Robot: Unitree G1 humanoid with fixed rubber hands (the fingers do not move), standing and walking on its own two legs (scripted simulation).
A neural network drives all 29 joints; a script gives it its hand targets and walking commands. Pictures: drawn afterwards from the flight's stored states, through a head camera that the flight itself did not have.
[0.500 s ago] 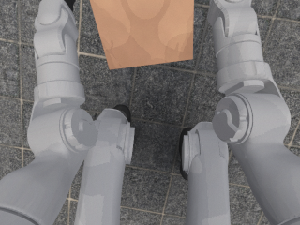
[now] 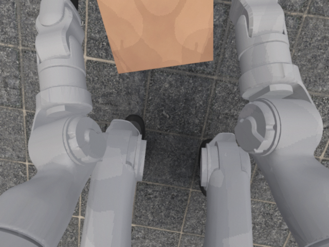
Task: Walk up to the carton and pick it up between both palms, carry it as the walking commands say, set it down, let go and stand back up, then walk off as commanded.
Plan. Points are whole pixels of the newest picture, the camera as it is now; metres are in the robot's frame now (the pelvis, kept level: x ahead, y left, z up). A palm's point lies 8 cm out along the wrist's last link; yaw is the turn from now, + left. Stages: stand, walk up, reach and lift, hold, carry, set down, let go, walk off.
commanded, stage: set down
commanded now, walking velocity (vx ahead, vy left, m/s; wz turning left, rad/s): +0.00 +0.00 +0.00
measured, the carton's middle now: out of the picture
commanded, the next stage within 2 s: none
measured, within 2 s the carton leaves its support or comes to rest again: rests again in 1.04 s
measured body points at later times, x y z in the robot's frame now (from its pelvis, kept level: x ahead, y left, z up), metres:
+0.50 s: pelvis +0.00 +0.00 +0.00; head +0.39 +0.01 +0.23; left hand +0.53 +0.25 -0.18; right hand +0.60 -0.05 -0.18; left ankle +0.11 +0.15 -0.37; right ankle +0.06 -0.13 -0.37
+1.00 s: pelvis +0.00 +0.00 -0.01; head +0.38 +0.01 +0.22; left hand +0.50 +0.24 -0.22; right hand +0.55 -0.06 -0.23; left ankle +0.11 +0.15 -0.37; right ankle +0.06 -0.13 -0.37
